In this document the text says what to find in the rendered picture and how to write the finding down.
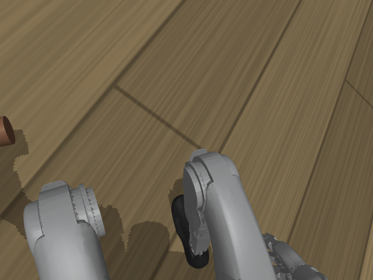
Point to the right robot foot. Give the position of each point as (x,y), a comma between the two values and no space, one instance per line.
(182,229)

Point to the right robot hand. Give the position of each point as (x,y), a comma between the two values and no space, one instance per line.
(286,258)

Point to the right robot arm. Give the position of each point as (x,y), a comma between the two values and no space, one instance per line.
(307,272)

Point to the bottle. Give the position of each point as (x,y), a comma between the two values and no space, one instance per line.
(7,136)

